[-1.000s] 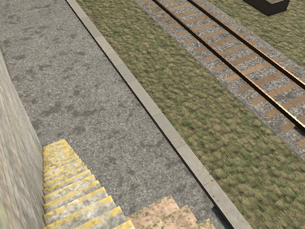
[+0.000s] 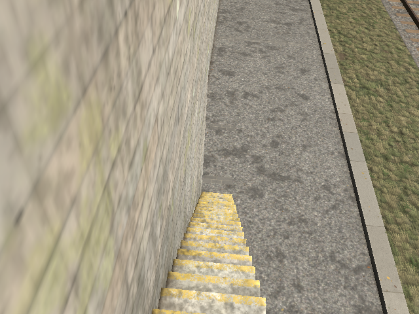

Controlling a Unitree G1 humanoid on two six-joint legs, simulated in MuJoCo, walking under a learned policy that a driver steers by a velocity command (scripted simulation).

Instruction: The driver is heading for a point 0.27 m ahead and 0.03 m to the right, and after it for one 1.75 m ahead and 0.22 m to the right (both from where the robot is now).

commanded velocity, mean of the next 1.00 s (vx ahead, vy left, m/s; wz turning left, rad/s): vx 0.14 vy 0.00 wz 0.09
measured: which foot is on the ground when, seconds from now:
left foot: down 0.00-0.06, up 0.08-0.56, down 0.58-1.00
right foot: up 0.00-0.04, down 0.06-0.58, up 0.60-0.72, down 0.74-1.00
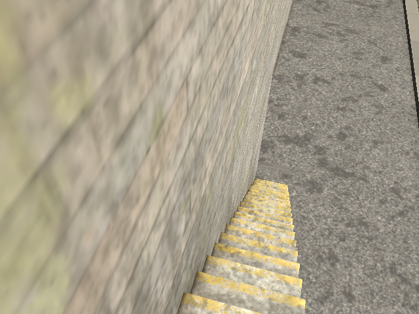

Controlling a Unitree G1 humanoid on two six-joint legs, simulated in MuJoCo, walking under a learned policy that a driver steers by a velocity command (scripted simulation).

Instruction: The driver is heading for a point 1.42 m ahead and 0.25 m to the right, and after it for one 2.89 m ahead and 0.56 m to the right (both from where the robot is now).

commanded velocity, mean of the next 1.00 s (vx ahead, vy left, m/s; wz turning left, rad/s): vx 0.14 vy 0.00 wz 0.00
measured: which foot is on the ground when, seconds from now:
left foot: down 0.00-1.00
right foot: down 0.00-1.00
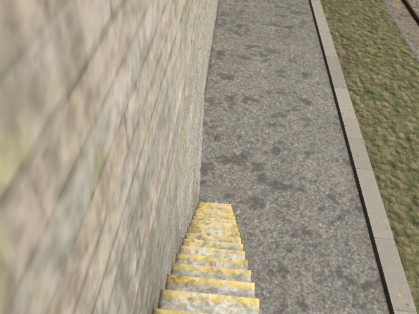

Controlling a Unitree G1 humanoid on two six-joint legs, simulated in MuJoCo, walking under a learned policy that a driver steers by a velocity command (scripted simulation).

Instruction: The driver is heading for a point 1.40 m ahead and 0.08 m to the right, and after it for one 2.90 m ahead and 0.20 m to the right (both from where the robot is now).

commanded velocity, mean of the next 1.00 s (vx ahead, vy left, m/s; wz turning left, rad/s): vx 0.08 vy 0.00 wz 0.00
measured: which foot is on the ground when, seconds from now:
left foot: down 0.00-1.00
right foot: down 0.00-1.00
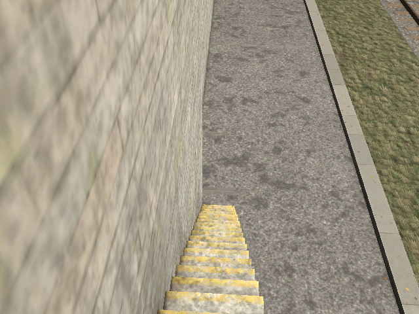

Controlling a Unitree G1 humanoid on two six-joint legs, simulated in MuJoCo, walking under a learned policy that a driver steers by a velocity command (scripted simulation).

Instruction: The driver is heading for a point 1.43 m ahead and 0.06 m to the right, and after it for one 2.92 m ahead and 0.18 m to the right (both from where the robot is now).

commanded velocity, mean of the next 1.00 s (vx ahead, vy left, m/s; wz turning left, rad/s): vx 0.39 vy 0.00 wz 0.00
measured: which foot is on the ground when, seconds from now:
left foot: down 0.00-0.58, up 0.60-0.92, down 0.94-1.00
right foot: down 0.00-0.28, up 0.30-0.58, down 0.60-0.94, up 0.96-1.00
